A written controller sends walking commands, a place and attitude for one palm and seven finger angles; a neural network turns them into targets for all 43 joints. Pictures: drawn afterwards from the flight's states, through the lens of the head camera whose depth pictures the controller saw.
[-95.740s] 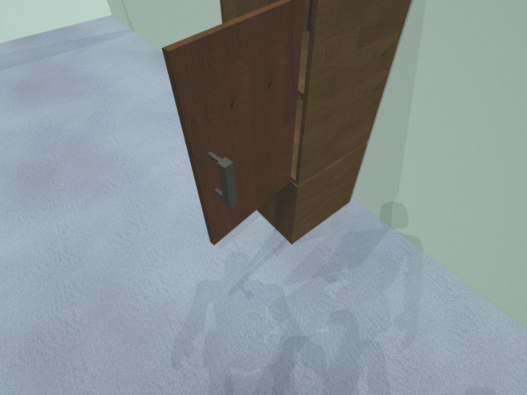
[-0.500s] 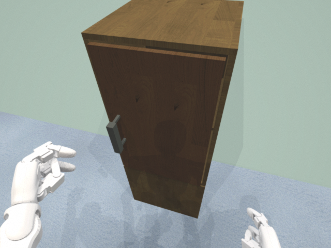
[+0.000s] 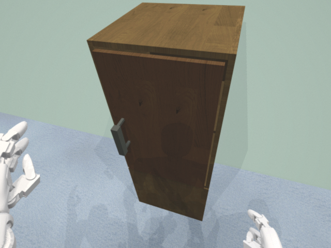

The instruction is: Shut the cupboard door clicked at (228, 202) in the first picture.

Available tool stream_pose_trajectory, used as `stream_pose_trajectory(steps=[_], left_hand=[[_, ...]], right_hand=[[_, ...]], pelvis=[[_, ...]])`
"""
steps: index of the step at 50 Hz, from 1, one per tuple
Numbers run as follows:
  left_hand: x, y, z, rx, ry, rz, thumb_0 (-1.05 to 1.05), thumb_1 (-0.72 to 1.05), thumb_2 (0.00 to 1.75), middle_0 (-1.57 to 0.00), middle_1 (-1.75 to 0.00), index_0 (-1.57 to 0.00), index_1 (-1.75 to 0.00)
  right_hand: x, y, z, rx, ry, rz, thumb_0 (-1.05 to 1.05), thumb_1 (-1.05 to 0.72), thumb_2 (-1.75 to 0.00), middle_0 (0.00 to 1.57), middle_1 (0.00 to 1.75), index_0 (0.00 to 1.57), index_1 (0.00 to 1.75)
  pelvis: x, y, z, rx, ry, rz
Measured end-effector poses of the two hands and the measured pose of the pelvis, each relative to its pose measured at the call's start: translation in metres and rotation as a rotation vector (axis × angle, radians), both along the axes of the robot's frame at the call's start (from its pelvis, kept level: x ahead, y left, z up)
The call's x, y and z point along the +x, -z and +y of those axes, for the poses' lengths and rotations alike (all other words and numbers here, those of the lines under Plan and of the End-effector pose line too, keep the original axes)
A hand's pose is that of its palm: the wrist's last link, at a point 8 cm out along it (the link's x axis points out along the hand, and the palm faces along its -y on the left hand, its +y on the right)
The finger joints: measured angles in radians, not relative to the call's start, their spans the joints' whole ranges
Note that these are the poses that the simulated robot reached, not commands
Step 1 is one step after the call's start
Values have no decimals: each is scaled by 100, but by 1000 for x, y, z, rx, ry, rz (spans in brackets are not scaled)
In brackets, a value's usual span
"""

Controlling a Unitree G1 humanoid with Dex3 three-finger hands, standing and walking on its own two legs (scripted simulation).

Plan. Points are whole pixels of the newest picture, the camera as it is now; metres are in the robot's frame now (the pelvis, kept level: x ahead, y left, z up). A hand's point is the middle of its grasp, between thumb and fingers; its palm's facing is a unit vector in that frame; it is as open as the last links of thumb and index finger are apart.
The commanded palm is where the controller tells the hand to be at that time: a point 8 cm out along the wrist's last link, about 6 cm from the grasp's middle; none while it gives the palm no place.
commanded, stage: draw the hand back to the body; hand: left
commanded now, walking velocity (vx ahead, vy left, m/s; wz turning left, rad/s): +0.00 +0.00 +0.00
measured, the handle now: (122, 136) +0.50 +0.24 -0.07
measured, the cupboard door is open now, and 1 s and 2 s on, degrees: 0 0 0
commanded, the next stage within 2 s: step back with the hand held close in 0.18 s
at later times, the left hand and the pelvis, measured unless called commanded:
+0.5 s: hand (43, 178) +0.19 +0.26 +0.15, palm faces +0.41 -0.79 -0.46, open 7.4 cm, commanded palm +0.13 +0.30 +0.17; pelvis -0.01 +0.00 +0.00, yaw -1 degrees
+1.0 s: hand (2, 218) +0.11 +0.29 +0.15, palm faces +0.44 -0.78 -0.45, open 7.4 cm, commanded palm +0.05 +0.32 +0.17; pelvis -0.09 +0.02 -0.01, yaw +0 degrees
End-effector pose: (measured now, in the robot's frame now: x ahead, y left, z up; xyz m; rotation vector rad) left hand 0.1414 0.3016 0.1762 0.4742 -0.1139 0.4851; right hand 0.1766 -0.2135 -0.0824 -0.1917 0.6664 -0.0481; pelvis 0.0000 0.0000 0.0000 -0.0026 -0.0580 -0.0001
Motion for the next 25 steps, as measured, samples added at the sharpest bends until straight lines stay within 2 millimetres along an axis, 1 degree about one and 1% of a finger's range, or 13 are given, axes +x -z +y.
stream_pose_trajectory(steps=[3,5,10,13,15,20,25], left_hand=[[0,8,-3,-21,4,19,2,89,90,-23,-33,-23,-33],[-1,9,-6,-24,12,18,2,89,90,-23,-32,-22,-32],[-3,-2,-14,3,37,-22,2,89,90,-22,-31,-21,-31],[-4,-9,-15,25,43,-44,2,89,90,-21,-30,-21,-31],[-4,-10,-14,30,42,-45,2,89,90,-21,-30,-21,-31],[-1,-7,-9,53,35,-34,2,89,90,-21,-30,-21,-30],[6,3,-6,59,73,11,2,89,90,-21,-30,-21,-30]], right_hand=[[-7,1,-4,-6,11,11,2,-90,-90,20,30,20,30],[-11,1,-6,-10,17,11,2,-90,-90,20,30,20,30],[-15,0,-12,-12,29,-7,2,-90,-90,20,30,20,30],[-16,0,-13,-6,35,-16,2,-90,-90,20,30,20,30],[-16,-1,-14,-1,39,-19,2,-90,-90,20,30,20,30],[-18,1,-19,-3,50,-1,2,-90,-90,20,30,20,30],[-27,3,-27,-38,96,52,2,-90,-90,21,30,20,30]], pelvis=[[-3,0,-3,2,2,-3],[-4,0,-4,1,4,-7],[-5,0,-6,0,6,-18],[-7,0,-8,1,8,-21],[-8,-1,-9,1,10,-23],[-12,0,-8,-14,8,18],[-14,0,1,-15,12,61]])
